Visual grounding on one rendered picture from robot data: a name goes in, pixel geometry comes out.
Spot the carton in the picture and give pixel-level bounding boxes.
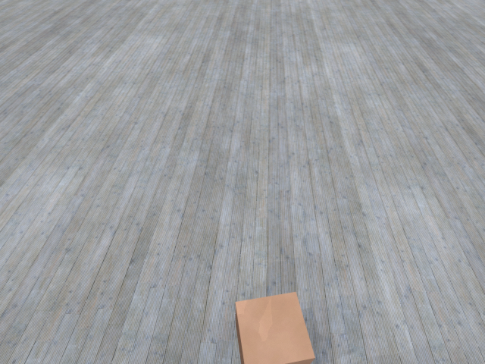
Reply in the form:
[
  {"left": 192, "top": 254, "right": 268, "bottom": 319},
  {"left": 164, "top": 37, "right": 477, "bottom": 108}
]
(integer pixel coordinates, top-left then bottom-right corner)
[{"left": 235, "top": 292, "right": 315, "bottom": 364}]

